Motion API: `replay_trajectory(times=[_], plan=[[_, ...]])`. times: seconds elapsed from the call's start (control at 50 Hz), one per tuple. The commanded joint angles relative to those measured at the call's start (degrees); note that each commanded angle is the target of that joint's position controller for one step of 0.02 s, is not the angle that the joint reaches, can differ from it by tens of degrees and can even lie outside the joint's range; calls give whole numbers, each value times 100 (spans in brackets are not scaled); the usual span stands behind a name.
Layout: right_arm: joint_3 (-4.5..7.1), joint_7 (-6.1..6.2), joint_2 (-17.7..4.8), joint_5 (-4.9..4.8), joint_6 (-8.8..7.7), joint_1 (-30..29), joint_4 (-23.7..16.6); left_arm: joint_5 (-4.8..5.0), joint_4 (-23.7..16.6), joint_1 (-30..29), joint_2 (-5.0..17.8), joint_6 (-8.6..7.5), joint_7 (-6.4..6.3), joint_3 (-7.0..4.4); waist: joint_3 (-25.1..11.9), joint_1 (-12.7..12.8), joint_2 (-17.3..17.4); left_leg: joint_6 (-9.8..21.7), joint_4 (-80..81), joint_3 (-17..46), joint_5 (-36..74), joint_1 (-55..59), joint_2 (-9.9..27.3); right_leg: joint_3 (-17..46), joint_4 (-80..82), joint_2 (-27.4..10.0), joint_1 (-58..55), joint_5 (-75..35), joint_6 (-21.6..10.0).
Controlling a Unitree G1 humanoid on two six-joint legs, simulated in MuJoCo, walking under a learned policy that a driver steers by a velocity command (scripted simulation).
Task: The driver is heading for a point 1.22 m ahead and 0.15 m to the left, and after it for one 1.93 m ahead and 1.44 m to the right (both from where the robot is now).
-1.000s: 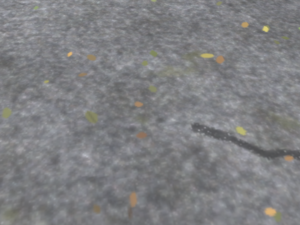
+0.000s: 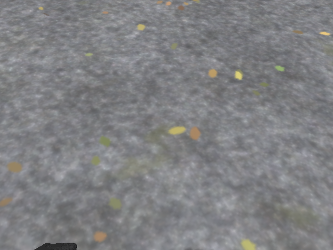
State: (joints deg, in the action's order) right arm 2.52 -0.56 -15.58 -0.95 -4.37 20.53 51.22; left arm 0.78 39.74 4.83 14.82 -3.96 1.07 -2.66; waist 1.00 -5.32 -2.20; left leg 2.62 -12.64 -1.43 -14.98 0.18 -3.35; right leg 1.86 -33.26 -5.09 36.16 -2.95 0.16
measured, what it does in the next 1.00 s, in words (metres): walks ahead: right foot, then left foot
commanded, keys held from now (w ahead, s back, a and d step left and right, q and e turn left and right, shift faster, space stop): w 1.00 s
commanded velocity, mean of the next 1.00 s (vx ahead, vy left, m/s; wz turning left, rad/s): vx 0.50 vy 0.00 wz -0.01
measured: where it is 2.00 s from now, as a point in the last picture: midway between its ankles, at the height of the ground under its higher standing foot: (149, 115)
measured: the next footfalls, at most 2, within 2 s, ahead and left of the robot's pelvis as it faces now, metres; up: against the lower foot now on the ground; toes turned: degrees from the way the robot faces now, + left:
right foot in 0.12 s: +0.25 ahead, -0.14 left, +0.00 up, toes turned -1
left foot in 0.64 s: +0.53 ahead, +0.11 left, +0.00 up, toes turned +2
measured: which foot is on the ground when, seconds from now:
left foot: down 0.00-0.12, up 0.14-0.62, down 0.64-1.00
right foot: up 0.00-0.10, down 0.12-0.64, up 0.66-1.00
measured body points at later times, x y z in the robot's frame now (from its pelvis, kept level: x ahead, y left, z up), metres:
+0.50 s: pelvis +0.28 -0.04 +0.00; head +0.30 -0.04 +0.45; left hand +0.29 +0.25 -0.12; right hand +0.48 -0.28 -0.10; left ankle +0.46 +0.13 -0.70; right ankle +0.21 -0.14 -0.74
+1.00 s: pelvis +0.54 +0.02 +0.00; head +0.57 +0.02 +0.45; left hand +0.73 +0.27 -0.10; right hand +0.56 -0.26 -0.12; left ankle +0.49 +0.11 -0.74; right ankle +0.72 -0.16 -0.69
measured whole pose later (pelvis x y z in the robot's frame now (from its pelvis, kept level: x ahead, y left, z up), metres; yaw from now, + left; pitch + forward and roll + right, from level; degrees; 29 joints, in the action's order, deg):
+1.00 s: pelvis +0.54 +0.02 +0.00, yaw +1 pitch +2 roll +1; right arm 2.9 -0.5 -15.3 -0.4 -4.6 19.9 52.1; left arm 0.5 45.6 5.4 15.9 -3.7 0.4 -2.9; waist 0.5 -4.3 -2.3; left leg 3.1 -12.1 -2.6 -11.2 -2.7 -3.4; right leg 2.4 -38.7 -6.9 37.7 -1.3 0.7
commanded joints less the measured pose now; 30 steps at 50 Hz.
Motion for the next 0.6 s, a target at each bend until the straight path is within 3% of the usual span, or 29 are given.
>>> replay_trajectory(times=[0.02,0.06,0.08,0.1,0.12,0.14,0.16,0.18,0.2,0.22,0.24,0.28,0.32,0.36,0.44,0.5,0.54,0.58,0.6], plan=[[242,53,-1025,-32,50,249,-105,29,-618,-762,380,-146,100,-71,288,14,613,792,84,788,2106,169,1715,-108,348,159,65,214,-143],[279,84,-1120,-37,106,169,-83,15,-582,-516,531,-167,132,-126,118,240,714,681,-323,777,2964,412,1787,-188,505,292,-387,635,-312],[291,98,-1170,-46,132,46,-100,-8,-462,-59,666,-173,119,-200,-169,539,754,592,-852,643,3886,383,1682,-347,639,460,-1101,670,-439],[248,108,-1072,-28,152,-8,-131,-30,-198,794,928,-167,75,-336,-734,949,652,438,-1835,420,4286,53,1400,-402,686,506,-2371,483,-630],[128,119,-800,110,131,-13,-290,-101,-1,1858,1328,-141,9,-449,-1620,1327,91,233,-3551,200,2817,-1142,1080,682,384,-497,-4197,187,-1016],[-86,60,-97,103,-5,751,-363,-97,121,2058,1743,-116,26,-518,-2308,908,-1466,-117,-5504,198,-1306,-3448,8,3391,924,-1764,-6042,1187,-1986],[44,10,-709,-17,-122,412,-272,-22,110,2125,1149,-89,21,-382,-2245,1189,-954,-81,-6145,865,-1851,-4152,241,3868,1373,-1698,-5976,2058,-1926],[123,-24,-971,-142,-196,-176,-472,-23,73,1690,970,-89,-3,-300,-1305,1153,-663,-27,-6208,747,-1388,-4515,527,3002,1518,-1487,-5221,1927,-1668],[110,-8,-907,-115,-221,-501,-538,-54,34,1319,885,-84,-9,-262,-833,993,-214,-35,-5948,587,-868,-4369,794,2370,1662,-1240,-4401,1427,-1526],[131,5,-860,-20,-204,-634,-557,-91,18,1038,749,-88,10,-221,-475,822,-64,-87,-5590,537,-561,-4165,944,1942,1844,-1046,-3712,902,-1465],[146,4,-797,9,-146,-521,-529,-140,10,888,634,-113,19,-182,-389,621,-157,-119,-5391,580,-346,-3810,1076,1648,2026,-900,-3267,588,-1420],[106,16,-556,19,-19,-333,-471,-94,78,827,650,-177,37,-196,-331,440,-220,-218,-5060,527,-198,-3500,1134,1302,2323,-815,-2814,320,-1485],[83,44,-475,70,54,-577,-566,-70,192,885,793,-222,14,-236,-142,415,-155,-334,-4589,479,162,-3660,1174,981,2528,-787,-2591,131,-1530],[63,36,-434,99,53,-967,-679,-67,301,1012,881,-208,-31,-261,-12,510,-83,-395,-3880,457,854,-3803,1180,697,2632,-692,-2602,119,-1463],[5,-41,-326,62,-19,-1758,-859,-16,516,1334,1013,-156,-88,-281,149,796,-69,-380,-2484,246,1979,-3457,935,224,2655,-494,-2646,238,-1223],[3,-111,-376,14,-51,-2200,-1028,31,736,1653,1076,-91,-98,-299,240,945,-83,-298,-2015,257,1978,-3499,837,280,2481,-705,-3146,325,-1176],[22,-169,-457,8,-77,-2327,-1124,50,840,1713,1112,-29,-121,-321,266,912,-124,-155,-1785,297,1627,-3561,801,354,2249,-895,-3562,151,-1096],[65,-201,-577,13,-102,-2138,-1107,52,901,1667,1173,37,-148,-345,146,750,-214,-3,-1641,209,1199,-3219,698,387,1914,-990,-3843,-409,-983],[128,-194,-685,25,-114,-1758,-1009,56,899,1553,1201,71,-160,-348,-69,503,-247,105,-1507,44,1096,-2631,539,271,1458,-886,-3853,-1217,-885]])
